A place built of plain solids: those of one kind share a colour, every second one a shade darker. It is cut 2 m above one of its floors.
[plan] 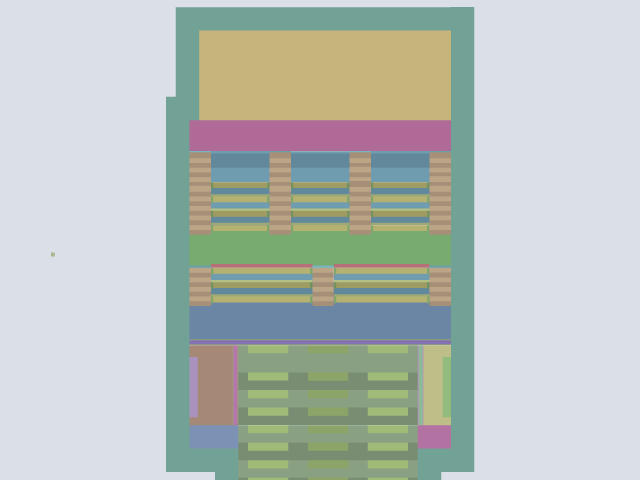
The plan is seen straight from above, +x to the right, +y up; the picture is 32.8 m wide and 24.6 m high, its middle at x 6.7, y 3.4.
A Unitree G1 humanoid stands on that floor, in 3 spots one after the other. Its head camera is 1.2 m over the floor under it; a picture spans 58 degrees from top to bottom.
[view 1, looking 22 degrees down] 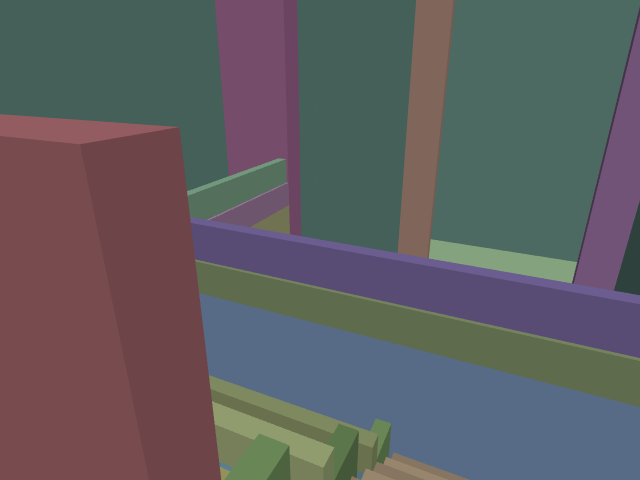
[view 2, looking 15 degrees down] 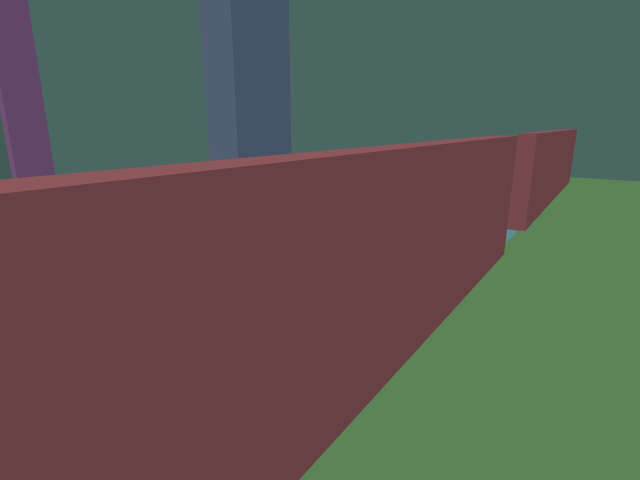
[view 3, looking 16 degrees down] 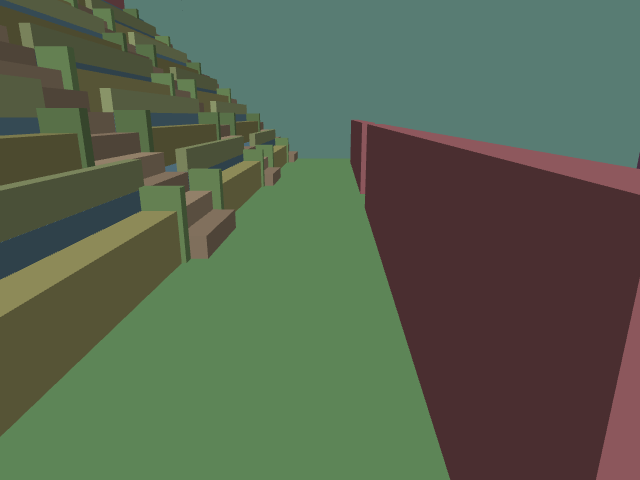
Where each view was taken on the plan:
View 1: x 6.86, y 2.57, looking -65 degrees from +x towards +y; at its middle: rail_front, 5.35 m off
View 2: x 11.66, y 2.92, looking -146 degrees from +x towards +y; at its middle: rail_lean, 1.39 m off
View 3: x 0.56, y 2.57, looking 2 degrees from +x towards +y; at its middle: floor_mid0a_floorboards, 4.35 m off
